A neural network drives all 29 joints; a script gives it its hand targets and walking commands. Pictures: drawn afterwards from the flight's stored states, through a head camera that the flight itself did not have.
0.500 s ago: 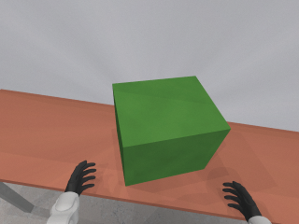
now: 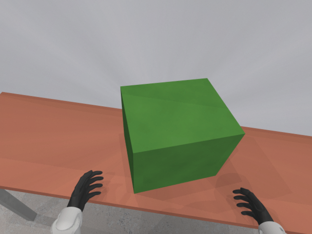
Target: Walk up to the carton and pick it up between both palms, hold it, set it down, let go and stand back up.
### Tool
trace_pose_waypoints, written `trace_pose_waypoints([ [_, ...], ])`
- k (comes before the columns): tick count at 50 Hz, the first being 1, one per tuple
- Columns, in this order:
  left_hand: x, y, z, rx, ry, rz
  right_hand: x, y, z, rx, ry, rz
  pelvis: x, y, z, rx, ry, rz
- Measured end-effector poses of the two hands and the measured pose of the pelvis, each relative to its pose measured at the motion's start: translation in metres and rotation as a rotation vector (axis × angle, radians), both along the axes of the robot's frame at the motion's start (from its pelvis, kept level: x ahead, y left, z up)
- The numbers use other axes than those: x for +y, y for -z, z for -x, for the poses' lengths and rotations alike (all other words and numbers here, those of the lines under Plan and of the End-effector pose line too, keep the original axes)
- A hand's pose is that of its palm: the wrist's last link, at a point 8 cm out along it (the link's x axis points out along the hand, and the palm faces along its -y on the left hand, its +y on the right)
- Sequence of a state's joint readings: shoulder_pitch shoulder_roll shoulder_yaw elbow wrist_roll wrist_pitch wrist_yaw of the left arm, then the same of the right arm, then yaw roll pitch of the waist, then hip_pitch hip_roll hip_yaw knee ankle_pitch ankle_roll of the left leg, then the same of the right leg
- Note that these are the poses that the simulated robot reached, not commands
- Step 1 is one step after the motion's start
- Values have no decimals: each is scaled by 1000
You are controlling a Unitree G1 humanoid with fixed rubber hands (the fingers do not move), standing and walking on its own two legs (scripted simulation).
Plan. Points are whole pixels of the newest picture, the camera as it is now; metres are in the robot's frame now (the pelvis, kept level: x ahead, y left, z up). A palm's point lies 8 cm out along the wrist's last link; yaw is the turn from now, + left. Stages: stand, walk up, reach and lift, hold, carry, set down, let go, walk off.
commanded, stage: stand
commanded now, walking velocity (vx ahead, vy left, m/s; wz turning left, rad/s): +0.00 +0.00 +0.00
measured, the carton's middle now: (171, 134) +0.40 -0.01 +0.00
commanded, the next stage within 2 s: none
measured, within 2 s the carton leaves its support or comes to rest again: neither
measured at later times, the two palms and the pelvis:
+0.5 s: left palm (78, 202) +0.19 +0.23 -0.05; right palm (262, 219) +0.19 -0.24 -0.04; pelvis +0.00 +0.00 +0.00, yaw +0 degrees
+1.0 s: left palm (78, 201) +0.19 +0.23 -0.05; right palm (262, 219) +0.19 -0.24 -0.04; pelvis +0.00 +0.00 +0.00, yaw +0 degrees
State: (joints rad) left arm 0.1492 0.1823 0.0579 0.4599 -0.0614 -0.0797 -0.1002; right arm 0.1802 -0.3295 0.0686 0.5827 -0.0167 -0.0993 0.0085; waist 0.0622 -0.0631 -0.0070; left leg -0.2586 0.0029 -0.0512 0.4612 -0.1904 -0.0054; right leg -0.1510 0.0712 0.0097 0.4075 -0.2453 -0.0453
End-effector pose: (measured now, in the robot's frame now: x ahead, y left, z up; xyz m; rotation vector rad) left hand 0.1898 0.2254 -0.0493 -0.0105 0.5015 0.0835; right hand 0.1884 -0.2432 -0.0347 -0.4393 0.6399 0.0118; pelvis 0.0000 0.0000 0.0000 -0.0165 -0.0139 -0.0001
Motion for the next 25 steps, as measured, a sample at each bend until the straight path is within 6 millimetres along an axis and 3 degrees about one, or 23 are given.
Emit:
trace_pose_waypoints([
  [25,0,0,0,2,7,-14,-1,1,0,-9,-5,-6,0,0,1,-1,1,0],
])
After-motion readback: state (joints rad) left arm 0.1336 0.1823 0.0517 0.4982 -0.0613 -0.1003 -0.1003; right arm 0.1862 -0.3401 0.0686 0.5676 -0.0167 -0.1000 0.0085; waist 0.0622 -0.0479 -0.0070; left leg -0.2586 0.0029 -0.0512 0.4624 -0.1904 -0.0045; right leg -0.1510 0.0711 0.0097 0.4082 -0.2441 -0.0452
